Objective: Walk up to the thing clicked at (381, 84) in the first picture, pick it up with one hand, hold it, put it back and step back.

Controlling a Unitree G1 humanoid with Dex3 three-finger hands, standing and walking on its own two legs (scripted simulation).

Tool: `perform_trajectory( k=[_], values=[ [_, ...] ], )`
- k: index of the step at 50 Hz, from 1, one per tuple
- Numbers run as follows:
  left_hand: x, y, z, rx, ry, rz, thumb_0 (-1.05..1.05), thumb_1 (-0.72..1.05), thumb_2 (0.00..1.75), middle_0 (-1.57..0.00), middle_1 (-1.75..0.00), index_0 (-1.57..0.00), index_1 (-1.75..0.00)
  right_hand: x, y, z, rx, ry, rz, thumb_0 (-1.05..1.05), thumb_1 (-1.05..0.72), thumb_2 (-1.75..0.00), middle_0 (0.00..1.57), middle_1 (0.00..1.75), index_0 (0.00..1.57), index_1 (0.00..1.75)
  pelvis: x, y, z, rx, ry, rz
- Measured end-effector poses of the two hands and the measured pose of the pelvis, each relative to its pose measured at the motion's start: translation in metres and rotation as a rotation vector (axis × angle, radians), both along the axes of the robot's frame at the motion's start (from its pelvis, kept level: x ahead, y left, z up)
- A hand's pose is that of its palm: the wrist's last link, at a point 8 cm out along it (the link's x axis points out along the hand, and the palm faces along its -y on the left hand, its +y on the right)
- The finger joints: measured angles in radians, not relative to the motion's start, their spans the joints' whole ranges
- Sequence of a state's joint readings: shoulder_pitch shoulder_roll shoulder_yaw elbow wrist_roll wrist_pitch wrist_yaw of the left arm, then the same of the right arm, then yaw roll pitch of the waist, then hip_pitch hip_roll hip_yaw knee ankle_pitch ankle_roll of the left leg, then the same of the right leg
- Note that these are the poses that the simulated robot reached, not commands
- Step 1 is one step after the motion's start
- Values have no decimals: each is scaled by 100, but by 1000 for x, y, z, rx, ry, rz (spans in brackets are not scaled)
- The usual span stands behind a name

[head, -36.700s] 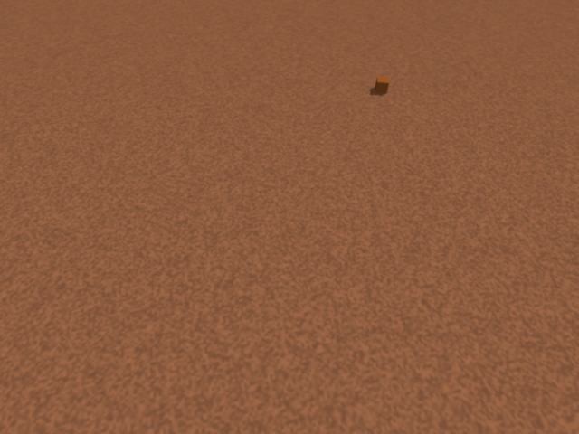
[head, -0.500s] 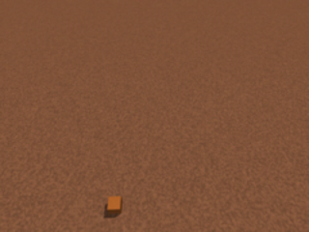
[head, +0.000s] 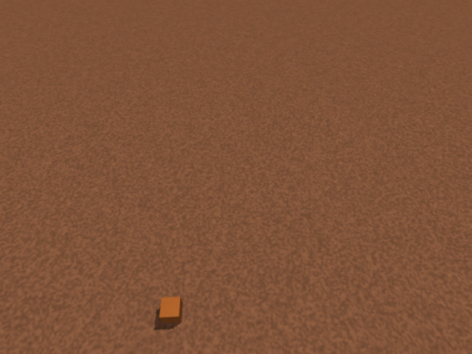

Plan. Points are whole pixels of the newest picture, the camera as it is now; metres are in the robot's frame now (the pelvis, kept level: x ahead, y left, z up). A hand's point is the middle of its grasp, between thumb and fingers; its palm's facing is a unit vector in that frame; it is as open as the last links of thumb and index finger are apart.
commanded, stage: stand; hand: left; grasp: from above
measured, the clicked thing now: (171, 309) +0.42 +0.26 -0.75
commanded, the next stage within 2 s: step back in 1.24 s
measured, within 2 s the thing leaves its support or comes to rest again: neither
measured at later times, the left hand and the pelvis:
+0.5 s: hand out of the picture +0.09 +0.24 -0.16, palm faces +0.02 -0.94 -0.33, open 7.4 cm; pelvis +0.01 -0.01 +0.00, yaw +0 degrees
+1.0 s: hand out of the picture +0.09 +0.23 -0.16, palm faces +0.00 -0.94 -0.34, open 7.4 cm; pelvis +0.02 -0.01 +0.00, yaw +0 degrees
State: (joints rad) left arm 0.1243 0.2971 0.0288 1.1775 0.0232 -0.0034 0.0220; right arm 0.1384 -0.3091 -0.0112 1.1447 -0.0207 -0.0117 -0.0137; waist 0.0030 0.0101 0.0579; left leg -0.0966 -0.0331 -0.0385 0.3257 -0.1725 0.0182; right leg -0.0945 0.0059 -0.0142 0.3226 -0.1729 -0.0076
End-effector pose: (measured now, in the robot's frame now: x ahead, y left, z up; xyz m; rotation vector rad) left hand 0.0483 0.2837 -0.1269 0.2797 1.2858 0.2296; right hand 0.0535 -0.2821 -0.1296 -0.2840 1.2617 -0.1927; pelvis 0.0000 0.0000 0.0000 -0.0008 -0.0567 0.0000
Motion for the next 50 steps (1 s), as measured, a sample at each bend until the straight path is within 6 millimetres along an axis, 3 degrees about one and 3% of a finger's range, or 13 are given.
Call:
perform_trajectory(
  k=[21, 50],
  values=[
    [35, -4, 6, 3, -52, -15, 0, 91, 90, -20, -30, -20, -30, 26, -11, 5, -13, -38, 9, 0, -90, -89, 20, 30, 20, 30, 12, -6, 1, -1, 9, -2],
    [31, -8, 7, 9, -27, -20, 0, 91, 90, -20, -30, -20, -30, 18, -21, 3, -8, -8, 3, 0, -90, -89, 20, 30, 20, 30, 15, -14, 1, 2, 15, -6]
  ],
)
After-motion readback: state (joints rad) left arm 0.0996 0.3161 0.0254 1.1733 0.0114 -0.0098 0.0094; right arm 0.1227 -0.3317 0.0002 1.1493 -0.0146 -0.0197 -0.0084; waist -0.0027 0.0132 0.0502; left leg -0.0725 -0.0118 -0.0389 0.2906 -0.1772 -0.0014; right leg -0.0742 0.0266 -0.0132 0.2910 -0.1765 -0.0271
